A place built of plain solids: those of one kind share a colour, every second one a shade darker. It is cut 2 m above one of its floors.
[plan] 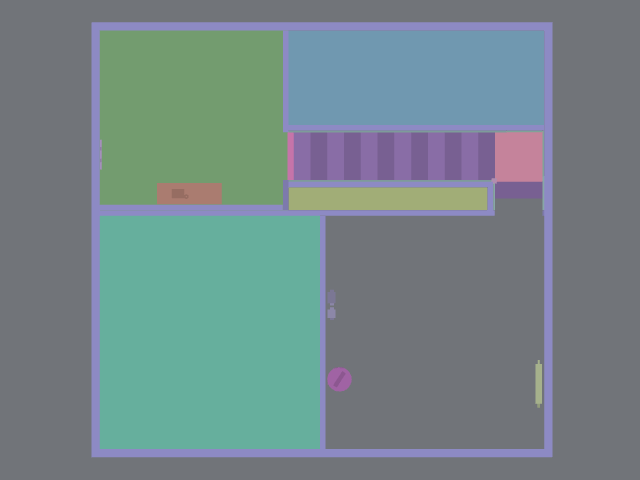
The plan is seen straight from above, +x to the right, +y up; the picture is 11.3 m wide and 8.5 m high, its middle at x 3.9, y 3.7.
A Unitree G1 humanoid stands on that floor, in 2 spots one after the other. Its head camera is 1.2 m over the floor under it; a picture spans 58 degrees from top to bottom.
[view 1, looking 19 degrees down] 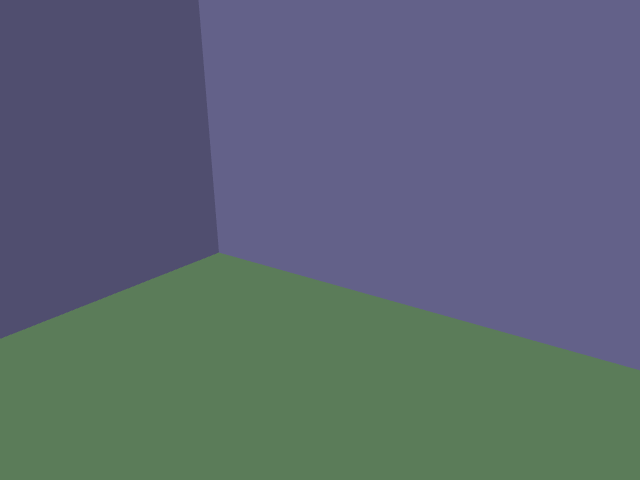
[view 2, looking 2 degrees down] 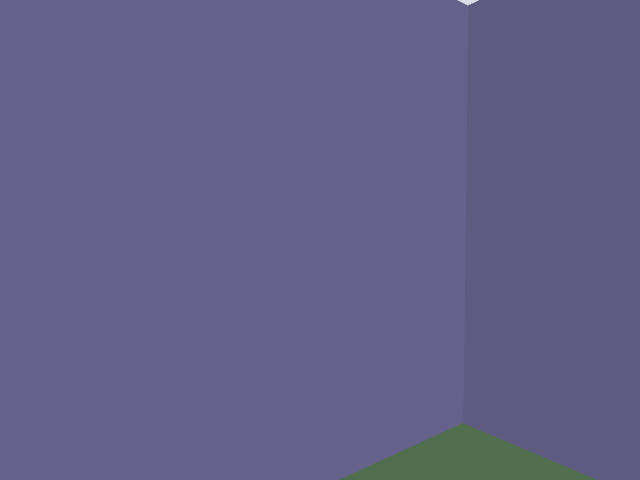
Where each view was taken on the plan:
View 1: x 2.44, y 5.21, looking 124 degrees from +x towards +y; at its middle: wall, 2.80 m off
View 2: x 1.00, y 5.87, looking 53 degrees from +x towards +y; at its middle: wall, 1.93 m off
